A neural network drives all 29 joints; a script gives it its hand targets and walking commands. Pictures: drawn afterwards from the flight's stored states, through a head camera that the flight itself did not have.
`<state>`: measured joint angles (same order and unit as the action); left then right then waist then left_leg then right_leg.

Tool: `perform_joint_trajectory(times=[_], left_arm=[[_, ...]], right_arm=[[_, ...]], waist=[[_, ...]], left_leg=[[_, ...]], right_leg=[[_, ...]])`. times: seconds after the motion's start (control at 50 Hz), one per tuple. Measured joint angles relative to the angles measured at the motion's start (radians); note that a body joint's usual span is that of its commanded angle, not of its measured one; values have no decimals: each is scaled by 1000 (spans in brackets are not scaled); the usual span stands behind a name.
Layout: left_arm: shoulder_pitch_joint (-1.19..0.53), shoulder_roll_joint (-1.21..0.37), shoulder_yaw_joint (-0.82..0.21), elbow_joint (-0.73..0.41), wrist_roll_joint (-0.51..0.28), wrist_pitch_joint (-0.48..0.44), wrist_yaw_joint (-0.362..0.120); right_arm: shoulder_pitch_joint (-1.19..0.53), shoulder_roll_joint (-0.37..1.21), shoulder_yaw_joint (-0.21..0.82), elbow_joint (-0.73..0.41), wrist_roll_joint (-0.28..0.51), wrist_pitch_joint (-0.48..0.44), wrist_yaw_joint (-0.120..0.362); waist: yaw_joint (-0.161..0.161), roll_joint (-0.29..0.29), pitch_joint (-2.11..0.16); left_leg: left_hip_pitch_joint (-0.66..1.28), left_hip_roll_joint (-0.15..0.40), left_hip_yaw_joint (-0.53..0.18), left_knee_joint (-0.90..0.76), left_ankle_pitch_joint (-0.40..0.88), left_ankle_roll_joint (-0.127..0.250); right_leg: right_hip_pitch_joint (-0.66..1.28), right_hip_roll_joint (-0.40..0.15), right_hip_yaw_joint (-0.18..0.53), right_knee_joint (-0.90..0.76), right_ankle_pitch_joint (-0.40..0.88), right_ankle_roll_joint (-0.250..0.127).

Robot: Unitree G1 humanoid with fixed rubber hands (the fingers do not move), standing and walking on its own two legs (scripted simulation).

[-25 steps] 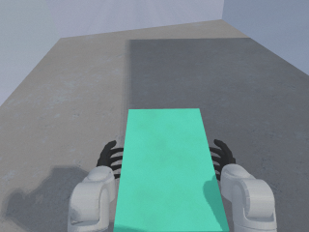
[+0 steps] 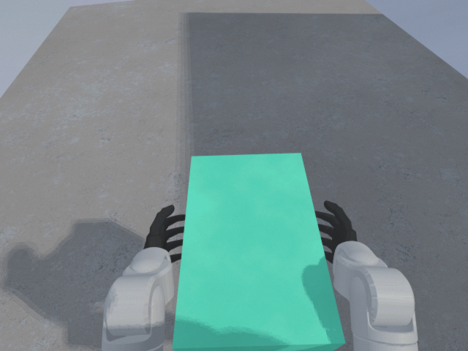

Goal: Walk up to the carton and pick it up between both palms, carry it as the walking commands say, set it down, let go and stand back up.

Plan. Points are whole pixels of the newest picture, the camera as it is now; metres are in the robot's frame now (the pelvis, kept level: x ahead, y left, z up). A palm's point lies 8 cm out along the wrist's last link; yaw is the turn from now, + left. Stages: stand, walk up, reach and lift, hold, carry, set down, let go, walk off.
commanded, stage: carry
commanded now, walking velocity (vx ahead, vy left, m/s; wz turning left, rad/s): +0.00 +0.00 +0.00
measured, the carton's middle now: (249, 264) +0.27 +0.01 +0.00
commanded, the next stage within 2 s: hold in 1.06 s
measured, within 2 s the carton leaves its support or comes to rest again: neither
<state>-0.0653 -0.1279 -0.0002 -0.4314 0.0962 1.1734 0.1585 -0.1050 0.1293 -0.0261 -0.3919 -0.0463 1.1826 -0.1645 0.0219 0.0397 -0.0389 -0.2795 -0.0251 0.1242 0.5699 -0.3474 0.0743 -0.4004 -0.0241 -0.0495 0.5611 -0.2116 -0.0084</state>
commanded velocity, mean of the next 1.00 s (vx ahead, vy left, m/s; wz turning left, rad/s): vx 0.00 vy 0.00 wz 0.00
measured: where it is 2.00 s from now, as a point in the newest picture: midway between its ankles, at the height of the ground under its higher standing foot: outside the picture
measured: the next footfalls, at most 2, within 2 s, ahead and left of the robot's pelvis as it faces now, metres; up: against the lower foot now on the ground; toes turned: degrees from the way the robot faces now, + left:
none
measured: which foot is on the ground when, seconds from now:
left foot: down 0.00-1.00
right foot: down 0.00-1.00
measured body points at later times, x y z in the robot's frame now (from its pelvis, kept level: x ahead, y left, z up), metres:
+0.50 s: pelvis -0.02 -0.01 +0.00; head -0.03 -0.03 +0.45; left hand +0.24 +0.13 +0.09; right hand +0.25 -0.15 +0.08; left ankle -0.03 +0.07 -0.73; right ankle +0.05 -0.12 -0.73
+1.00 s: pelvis -0.02 -0.01 +0.00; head -0.03 -0.02 +0.45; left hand +0.25 +0.13 +0.08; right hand +0.26 -0.15 +0.07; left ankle -0.03 +0.07 -0.73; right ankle +0.05 -0.12 -0.73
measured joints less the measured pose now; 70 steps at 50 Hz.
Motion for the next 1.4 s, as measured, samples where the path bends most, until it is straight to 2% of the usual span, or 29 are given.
perform_joint_trajectory(times=[0.68, 0.94, 1.08, 1.14, 1.18, 1.26, 1.4], left_arm=[[0, 0, -1, -1, 0, 7, -1], [0, 0, 12, 86, 0, -63, -8], [-6, 0, 30, 180, 0, -138, -13], [-30, 0, 57, 388, 0, -295, -29], [-15, 1, 53, 446, 0, -354, -30], [26, 1, 23, 454, 0, -405, -26], [21, 2, 26, 460, 0, -467, -30]], right_arm=[[3, 0, 0, -4, 0, 6, -1], [4, 0, 0, 80, -14, -62, 6], [-3, 0, -1, 176, -37, -136, 22], [-13, -3, -13, 349, -90, -271, 44], [15, -5, -13, 396, -93, -330, 45], [80, -3, -13, 395, -90, -397, 53], [55, -4, -16, 385, -90, -426, 50]], waist=[[0, -20, -30], [0, -25, -36], [0, -25, -35], [0, -17, 12], [0, -10, 38], [0, 10, 64], [0, 27, 58]], left_leg=[[6, 0, 0, -14, 34, -14], [6, 0, 0, -14, 34, -14], [12, 0, 0, -16, 34, -14], [61, 0, -9, -33, 40, -14], [76, 0, -11, -39, 44, -15], [94, 0, -14, -60, 58, -16], [127, 0, -24, -66, 69, -19]], right_leg=[[0, -1, -1, 0, 24, 0], [0, -1, -1, 0, 24, 0], [6, -1, 0, -2, 24, 0], [60, 5, 0, -23, 30, -3], [78, 6, 0, -34, 34, -3], [100, 8, 0, -61, 50, -3], [138, 10, -4, -70, 57, -3]])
